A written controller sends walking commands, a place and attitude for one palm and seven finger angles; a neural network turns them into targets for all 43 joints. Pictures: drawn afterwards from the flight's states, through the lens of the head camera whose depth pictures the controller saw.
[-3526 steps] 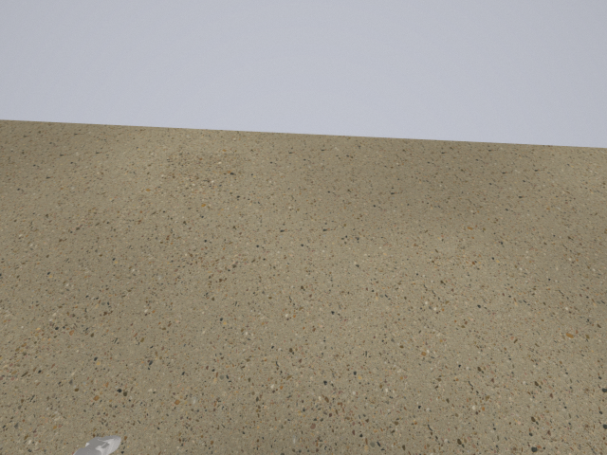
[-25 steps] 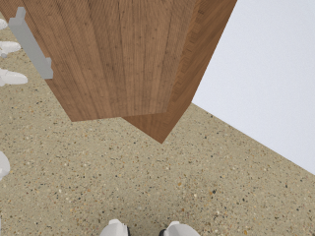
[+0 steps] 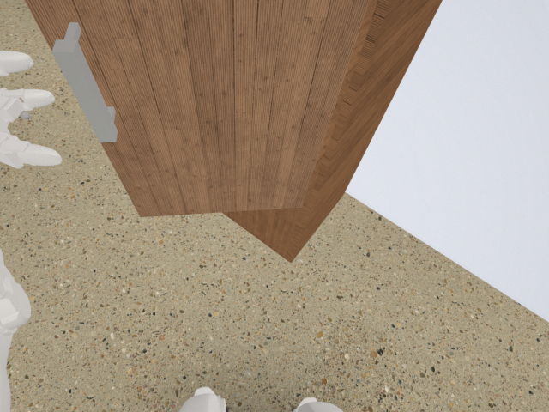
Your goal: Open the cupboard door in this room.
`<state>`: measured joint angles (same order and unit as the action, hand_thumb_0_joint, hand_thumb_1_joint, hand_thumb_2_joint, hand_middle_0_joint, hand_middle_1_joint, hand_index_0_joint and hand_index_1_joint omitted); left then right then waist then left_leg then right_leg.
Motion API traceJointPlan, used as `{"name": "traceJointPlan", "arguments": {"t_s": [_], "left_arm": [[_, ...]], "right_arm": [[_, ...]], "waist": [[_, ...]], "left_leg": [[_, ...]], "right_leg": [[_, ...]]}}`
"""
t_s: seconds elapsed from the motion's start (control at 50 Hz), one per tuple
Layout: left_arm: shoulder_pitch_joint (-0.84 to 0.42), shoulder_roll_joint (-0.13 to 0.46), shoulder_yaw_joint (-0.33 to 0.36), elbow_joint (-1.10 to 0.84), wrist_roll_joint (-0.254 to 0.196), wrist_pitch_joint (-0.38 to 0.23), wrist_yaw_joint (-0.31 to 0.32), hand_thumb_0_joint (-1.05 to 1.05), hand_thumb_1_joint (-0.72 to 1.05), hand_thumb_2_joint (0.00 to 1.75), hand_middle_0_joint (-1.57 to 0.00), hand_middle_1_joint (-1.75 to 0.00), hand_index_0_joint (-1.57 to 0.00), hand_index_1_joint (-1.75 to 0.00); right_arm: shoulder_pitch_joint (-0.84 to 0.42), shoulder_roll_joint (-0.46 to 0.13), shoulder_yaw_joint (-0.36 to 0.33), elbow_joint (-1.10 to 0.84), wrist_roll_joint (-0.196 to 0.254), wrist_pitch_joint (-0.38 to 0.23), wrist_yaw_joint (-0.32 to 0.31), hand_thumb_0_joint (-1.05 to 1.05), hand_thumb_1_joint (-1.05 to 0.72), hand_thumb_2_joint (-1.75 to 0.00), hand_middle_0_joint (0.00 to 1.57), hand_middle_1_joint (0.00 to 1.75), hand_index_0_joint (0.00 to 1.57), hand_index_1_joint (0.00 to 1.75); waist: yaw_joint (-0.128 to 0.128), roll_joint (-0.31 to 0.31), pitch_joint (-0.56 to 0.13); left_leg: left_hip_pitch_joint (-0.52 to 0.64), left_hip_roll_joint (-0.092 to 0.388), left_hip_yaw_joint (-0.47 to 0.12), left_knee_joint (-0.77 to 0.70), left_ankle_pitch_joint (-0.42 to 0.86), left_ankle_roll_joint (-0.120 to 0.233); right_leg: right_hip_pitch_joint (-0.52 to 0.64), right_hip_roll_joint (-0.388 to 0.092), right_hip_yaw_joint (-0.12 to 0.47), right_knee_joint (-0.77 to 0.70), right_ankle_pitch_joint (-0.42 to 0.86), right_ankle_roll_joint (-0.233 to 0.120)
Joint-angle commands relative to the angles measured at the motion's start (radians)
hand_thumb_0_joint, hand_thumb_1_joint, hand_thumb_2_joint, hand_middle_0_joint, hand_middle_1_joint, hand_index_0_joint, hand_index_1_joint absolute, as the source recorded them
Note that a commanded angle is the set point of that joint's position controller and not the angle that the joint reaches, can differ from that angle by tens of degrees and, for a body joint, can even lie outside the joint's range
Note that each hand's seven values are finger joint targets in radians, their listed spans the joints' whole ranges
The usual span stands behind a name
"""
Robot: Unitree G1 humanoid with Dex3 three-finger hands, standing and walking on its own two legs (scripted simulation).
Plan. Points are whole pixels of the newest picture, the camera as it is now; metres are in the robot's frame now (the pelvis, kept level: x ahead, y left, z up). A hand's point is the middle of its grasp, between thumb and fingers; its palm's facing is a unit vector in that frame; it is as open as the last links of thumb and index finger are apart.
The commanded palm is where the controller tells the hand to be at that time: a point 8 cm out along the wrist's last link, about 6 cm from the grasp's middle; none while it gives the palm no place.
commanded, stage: move the hooked fingers beside the handle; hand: left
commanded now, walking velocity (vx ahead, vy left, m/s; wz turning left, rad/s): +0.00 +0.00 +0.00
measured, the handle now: (92, 87) +0.54 +0.23 +0.12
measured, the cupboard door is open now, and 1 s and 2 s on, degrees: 44 43 44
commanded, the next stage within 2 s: slide the fingers in behind the handle in 0.22 s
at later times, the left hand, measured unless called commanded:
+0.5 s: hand (31, 113) +0.48 +0.29 +0.13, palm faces +0.06 -1.00 +0.01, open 14.0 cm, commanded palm +0.47 +0.33 +0.12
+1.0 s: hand (59, 111) +0.49 +0.26 +0.12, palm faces +0.10 -0.99 +0.00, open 14.3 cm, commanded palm +0.47 +0.29 +0.12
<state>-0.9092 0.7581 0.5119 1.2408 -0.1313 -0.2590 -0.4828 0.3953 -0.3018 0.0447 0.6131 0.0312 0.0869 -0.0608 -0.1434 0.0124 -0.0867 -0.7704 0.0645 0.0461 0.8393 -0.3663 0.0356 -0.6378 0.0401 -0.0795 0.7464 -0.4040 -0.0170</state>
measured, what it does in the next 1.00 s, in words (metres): stands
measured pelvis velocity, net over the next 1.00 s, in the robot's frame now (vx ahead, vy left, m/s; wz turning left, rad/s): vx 0.00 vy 0.00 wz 0.01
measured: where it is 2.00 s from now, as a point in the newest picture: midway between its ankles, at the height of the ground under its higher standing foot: outside the picture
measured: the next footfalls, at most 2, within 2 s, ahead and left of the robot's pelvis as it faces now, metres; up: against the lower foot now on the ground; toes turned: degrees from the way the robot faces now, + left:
none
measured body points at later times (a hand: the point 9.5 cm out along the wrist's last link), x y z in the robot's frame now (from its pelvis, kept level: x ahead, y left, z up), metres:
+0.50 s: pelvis -0.01 +0.00 -0.01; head +0.10 +0.04 +0.43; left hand +0.47 +0.35 +0.13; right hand -0.03 -0.27 -0.10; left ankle +0.02 +0.09 -0.70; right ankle -0.03 -0.11 -0.70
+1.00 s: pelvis +0.00 +0.00 +0.00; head +0.10 +0.03 +0.43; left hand +0.48 +0.32 +0.12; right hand -0.01 -0.27 -0.11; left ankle +0.02 +0.09 -0.70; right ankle -0.03 -0.11 -0.70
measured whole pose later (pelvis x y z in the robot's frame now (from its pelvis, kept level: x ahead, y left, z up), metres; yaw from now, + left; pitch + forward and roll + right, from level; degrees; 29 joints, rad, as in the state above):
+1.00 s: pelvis +0.00 +0.00 +0.00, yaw +1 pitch +18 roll -4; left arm -0.95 0.65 0.42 1.21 -0.13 -0.27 -0.32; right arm 0.43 -0.28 0.04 0.66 0.01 0.05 -0.04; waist -0.14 0.03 -0.09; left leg -0.80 0.06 0.03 0.86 -0.37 0.04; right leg -0.66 0.03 -0.09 0.77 -0.41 -0.01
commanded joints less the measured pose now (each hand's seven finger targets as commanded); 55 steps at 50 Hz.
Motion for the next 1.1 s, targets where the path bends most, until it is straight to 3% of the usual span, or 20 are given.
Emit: {"name": "traceJointPlan", "arguments": {"t_s": [0.0, 0.1, 0.14, 0.18, 0.22, 0.26, 0.3, 0.38, 0.46, 0.52, 0.58, 0.62, 0.68, 0.74, 0.78, 0.84, 0.9, 1.0, 1.04, 1.08], "left_arm": [[-0.448, 0.313, 0.025, -0.213, -0.027, -0.068, 0.012, 0.0, -0.5, 0.3, -0.3, -1.2, -0.3, -1.2], [-0.437, 0.334, 0.043, -0.207, -0.021, -0.084, 0.022, 0.0, -0.5, 0.3, -0.3, -1.2, -0.3, -1.2], [-0.442, 0.273, -0.007, -0.207, -0.02, -0.078, 0.019, 0.0, -0.5, 0.3, -0.3, -1.2, -0.3, -1.2], [-0.432, 0.33, 0.038, -0.197, -0.024, -0.079, 0.02, 0.0, -0.5, 0.3, -0.3, -1.2, -0.3, -1.2], [-0.453, 0.307, 0.006, -0.155, -0.016, -0.065, 0.021, 0.0, -0.5, 0.3, -0.3, -1.2, -0.3, -1.2], [-0.484, 0.352, 0.03, -0.149, -0.011, -0.069, 0.028, 0.0, -0.5, 0.3, -0.3, -1.2, -0.3, -1.2], [-0.522, 0.37, 0.027, -0.169, 0.0, -0.08, 0.029, 0.0, -0.5, 0.3, -0.3, -1.2, -0.3, -1.2], [-0.507, 0.31, -0.002, -0.179, -0.014, -0.097, 0.015, 0.0, -0.5, 0.3, -0.3, -1.2, -0.3, -1.2], [-0.492, 0.299, -0.007, -0.136, -0.02, -0.064, 0.016, 0.0, -0.5, 0.3, -0.3, -1.2, -0.3, -1.2], [-0.536, 0.286, -0.03, -0.165, 0.002, -0.053, 0.044, 0.0, -0.5, 0.3, -0.3, -1.2, -0.3, -1.2], [-0.537, 0.321, 0.022, -0.238, 0.002, -0.081, 0.076, 0.0, -0.5, 0.3, -0.3, -1.2, -0.3, -1.2], [-0.521, 0.256, -0.011, -0.254, 0.003, -0.089, 0.087, 0.0, -0.5, 0.3, -0.3, -1.2, -0.3, -1.2], [-0.496, 0.24, -0.013, -0.218, 0.002, -0.074, 0.104, 0.0, -0.5, 0.3, -0.3, -1.2, -0.3, -1.2], [-0.503, 0.202, -0.045, -0.256, 0.014, -0.073, 0.116, 0.0, -0.5, 0.3, -0.3, -1.2, -0.3, -1.2], [-0.487, 0.172, -0.054, -0.259, 0.006, -0.074, 0.119, 0.0, -0.5, 0.3, -0.3, -1.2, -0.3, -1.2], [-0.511, 0.129, -0.088, -0.226, -0.003, -0.064, 0.119, 0.0, -0.5, 0.3, -0.3, -1.2, -0.3, -1.2], [-0.529, 0.098, -0.101, -0.279, -0.002, -0.081, 0.131, 0.0, -0.5, 0.3, -0.3, -1.2, -0.3, -1.2], [-0.537, 0.026, -0.139, -0.287, -0.016, -0.087, 0.142, 0.0, -0.5, 0.3, -0.3, -1.2, -0.3, -1.2], [-0.527, 0.054, -0.109, -0.264, -0.017, -0.078, 0.155, 0.0, -0.5, 0.3, -0.3, -1.2, -0.3, -1.2], [-0.536, 0.088, -0.073, -0.298, -0.015, -0.087, 0.174, 0.0, -0.5, 0.3, -0.3, -1.2, -0.3, -1.2]], "right_arm": [[0.163, -0.193, -0.069, -0.042, -0.007, -0.013, -0.018, 0.0, -0.9, -0.9, 0.2, 0.3, 0.2, 0.3], [0.156, -0.193, -0.065, -0.044, -0.01, -0.018, -0.018, 0.0, -0.9, -0.9, 0.2, 0.3, 0.2, 0.3], [0.151, -0.188, -0.065, -0.048, -0.007, -0.019, -0.015, 0.0, -0.9, -0.9, 0.2, 0.3, 0.2, 0.3], [0.154, -0.196, -0.063, -0.05, -0.007, -0.02, -0.019, 0.0, -0.9, -0.9, 0.2, 0.3, 0.2, 0.3], [0.15, -0.194, -0.058, -0.046, -0.004, -0.02, -0.023, 0.0, -0.9, -0.9, 0.2, 0.3, 0.2, 0.3], [0.158, -0.2, -0.055, -0.044, -0.004, -0.024, -0.029, 0.0, -0.9, -0.9, 0.2, 0.3, 0.2, 0.3], [0.166, -0.202, -0.054, -0.04, -0.007, -0.028, -0.03, 0.0, -0.9, -0.9, 0.2, 0.3, 0.2, 0.3], [0.18, -0.198, -0.058, -0.027, -0.014, -0.034, -0.025, 0.0, -0.9, -0.9, 0.2, 0.3, 0.2, 0.3], [0.191, -0.2, -0.057, -0.023, -0.012, -0.033, -0.026, 0.0, -0.9, -0.9, 0.2, 0.3, 0.2, 0.3], [0.198, -0.197, -0.059, -0.022, -0.015, -0.034, -0.025, 0.0, -0.9, -0.9, 0.2, 0.3, 0.2, 0.3], [0.216, -0.197, -0.066, -0.021, -0.025, -0.038, -0.016, 0.0, -0.9, -0.9, 0.2, 0.3, 0.2, 0.3], [0.208, -0.186, -0.068, -0.022, -0.026, -0.037, -0.006, 0.0, -0.9, -0.9, 0.2, 0.3, 0.2, 0.3], [0.207, -0.19, -0.069, -0.021, -0.024, -0.034, -0.001, 0.0, -0.9, -0.9, 0.2, 0.3, 0.2, 0.3], [0.207, -0.184, -0.073, -0.016, -0.023, -0.033, 0.002, 0.0, -0.9, -0.9, 0.2, 0.3, 0.2, 0.3], [0.205, -0.181, -0.074, -0.014, -0.024, -0.031, 0.005, 0.0, -0.9, -0.9, 0.2, 0.3, 0.2, 0.3], [0.199, -0.181, -0.074, -0.005, -0.02, -0.033, 0.004, 0.0, -0.9, -0.9, 0.2, 0.3, 0.2, 0.3], [0.199, -0.174, -0.077, 0.0, -0.025, -0.04, 0.008, 0.0, -0.9, -0.9, 0.2, 0.3, 0.2, 0.3], [0.184, -0.168, -0.08, 0.011, -0.024, -0.048, 0.013, 0.0, -0.9, -0.9, 0.2, 0.3, 0.2, 0.3], [0.182, -0.17, -0.077, 0.011, -0.023, -0.048, 0.014, 0.0, -0.9, -0.9, 0.2, 0.3, 0.2, 0.3], [0.179, -0.166, -0.076, 0.005, -0.026, -0.051, 0.016, 0.0, -0.9, -0.9, 0.2, 0.3, 0.2, 0.3]], "waist": [[-0.016, 0.153, -0.401], [-0.002, 0.17, -0.418], [-0.013, 0.181, -0.396], [-0.002, 0.159, -0.418], [-0.026, 0.134, -0.347], [-0.026, 0.13, -0.334], [-0.031, 0.18, -0.379], [-0.028, 0.209, -0.431], [-0.036, 0.153, -0.379], [-0.043, 0.192, -0.378], [-0.019, 0.226, -0.486], [-0.02, 0.25, -0.482], [-0.025, 0.174, -0.434], [-0.024, 0.233, -0.437], [-0.027, 0.208, -0.447], [-0.048, 0.166, -0.376], [-0.04, 0.216, -0.443], [-0.05, 0.176, -0.423], [-0.042, 0.158, -0.411], [-0.022, 0.175, -0.465]], "left_leg": [[0.47, -0.023, -0.099, -0.048, 0.421, 0.009], [0.479, -0.02, -0.109, -0.046, 0.434, 0.001], [0.48, -0.019, -0.108, -0.052, 0.397, 0.001], [0.46, -0.022, -0.107, -0.053, 0.391, 0.004], [0.407, -0.022, -0.103, -0.058, 0.323, 0.009], [0.378, -0.024, -0.105, -0.058, 0.288, 0.012], [0.409, -0.02, -0.114, -0.054, 0.299, 0.006], [0.473, -0.014, -0.124, -0.045, 0.337, -0.002], [0.412, -0.017, -0.12, -0.049, 0.304, 0.008], [0.431, -0.013, -0.13, -0.055, 0.3, 0.002], [0.509, -0.009, -0.138, -0.045, 0.394, -0.008], [0.532, -0.007, -0.135, -0.039, 0.415, -0.012], [0.483, -0.009, -0.128, -0.047, 0.386, -0.003], [0.522, -0.007, -0.131, -0.047, 0.412, -0.009], [0.533, -0.007, -0.131, -0.043, 0.444, -0.008], [0.489, -0.008, -0.13, -0.053, 0.375, -0.004], [0.559, -0.008, -0.138, -0.043, 0.444, -0.01], [0.551, -0.01, -0.139, -0.04, 0.436, -0.007], [0.525, -0.013, -0.137, -0.043, 0.42, -0.005], [0.535, -0.019, -0.129, -0.035, 0.471, -0.004]], "right_leg": [[-0.029, 0.029, 0.044, -0.069, 0.358, 0.007], [-0.03, 0.029, 0.041, -0.058, 0.349, 0.003], [-0.059, 0.029, 0.037, -0.065, 0.313, 0.004], [-0.025, 0.029, 0.042, -0.061, 0.324, 0.003], [-0.054, 0.027, 0.042, -0.072, 0.28, 0.008], [-0.05, 0.027, 0.048, -0.073, 0.253, 0.005], [-0.072, 0.026, 0.047, -0.065, 0.242, 0.005], [-0.094, 0.031, 0.04, -0.061, 0.244, 0.0], [-0.089, 0.031, 0.038, -0.067, 0.233, 0.002], [-0.124, 0.029, 0.034, -0.066, 0.212, 0.003], [-0.098, 0.034, 0.03, -0.05, 0.258, -0.001], [-0.11, 0.036, 0.026, -0.049, 0.264, -0.002], [-0.094, 0.038, 0.026, -0.057, 0.267, 0.003], [-0.11, 0.037, 0.023, -0.055, 0.273, -0.002], [-0.104, 0.039, 0.023, -0.056, 0.295, -0.001], [-0.113, 0.037, 0.022, -0.067, 0.269, 0.0], [-0.117, 0.036, 0.022, -0.055, 0.294, -0.004], [-0.116, 0.034, 0.023, -0.056, 0.303, -0.001], [-0.098, 0.033, 0.022, -0.054, 0.305, -0.003], [-0.057, 0.031, 0.028, -0.042, 0.351, -0.002]]}}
